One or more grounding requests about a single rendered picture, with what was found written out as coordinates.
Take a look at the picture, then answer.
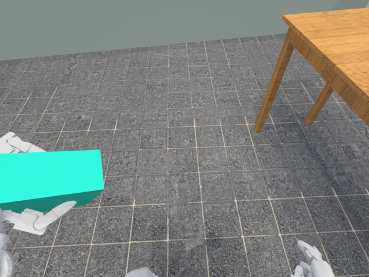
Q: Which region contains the robot right hand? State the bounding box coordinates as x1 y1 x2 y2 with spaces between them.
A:
291 240 334 277

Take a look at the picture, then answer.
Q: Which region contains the sponge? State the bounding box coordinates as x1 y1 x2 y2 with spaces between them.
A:
0 150 104 214

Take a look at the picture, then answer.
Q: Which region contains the robot left forearm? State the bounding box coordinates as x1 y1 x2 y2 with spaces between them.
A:
0 233 14 277

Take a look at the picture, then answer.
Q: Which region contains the robot left hand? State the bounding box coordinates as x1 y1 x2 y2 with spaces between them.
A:
0 132 77 236

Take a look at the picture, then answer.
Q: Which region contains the table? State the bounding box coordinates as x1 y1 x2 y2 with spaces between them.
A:
254 8 369 133

